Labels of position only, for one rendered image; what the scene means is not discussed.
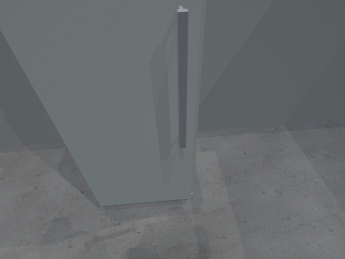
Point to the handle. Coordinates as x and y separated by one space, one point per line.
182 55

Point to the fridge door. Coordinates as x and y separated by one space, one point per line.
106 72

